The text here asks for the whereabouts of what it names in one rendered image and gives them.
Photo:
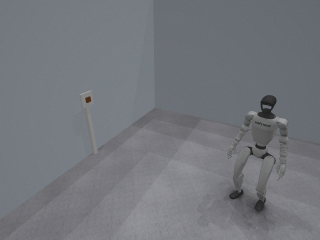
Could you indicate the left robot shin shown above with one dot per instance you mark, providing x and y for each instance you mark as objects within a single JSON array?
[{"x": 262, "y": 195}]

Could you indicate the robot right upper arm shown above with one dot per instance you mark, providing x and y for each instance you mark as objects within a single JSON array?
[{"x": 248, "y": 120}]

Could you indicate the robot left forearm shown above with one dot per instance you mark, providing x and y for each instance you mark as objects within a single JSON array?
[{"x": 284, "y": 151}]

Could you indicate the right robot hand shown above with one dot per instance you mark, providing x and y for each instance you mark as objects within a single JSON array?
[{"x": 230, "y": 151}]

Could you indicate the button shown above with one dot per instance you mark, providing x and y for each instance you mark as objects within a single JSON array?
[{"x": 88, "y": 99}]

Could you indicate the left robot hand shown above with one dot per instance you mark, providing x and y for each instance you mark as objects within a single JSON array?
[{"x": 282, "y": 169}]

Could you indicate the panel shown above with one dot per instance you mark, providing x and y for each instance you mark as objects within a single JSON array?
[{"x": 88, "y": 118}]

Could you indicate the robot left upper arm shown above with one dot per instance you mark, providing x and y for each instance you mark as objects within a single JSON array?
[{"x": 282, "y": 124}]

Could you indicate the robot torso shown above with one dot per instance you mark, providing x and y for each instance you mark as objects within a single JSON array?
[{"x": 263, "y": 131}]

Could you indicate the robot right forearm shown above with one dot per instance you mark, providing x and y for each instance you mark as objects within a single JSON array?
[{"x": 238, "y": 137}]

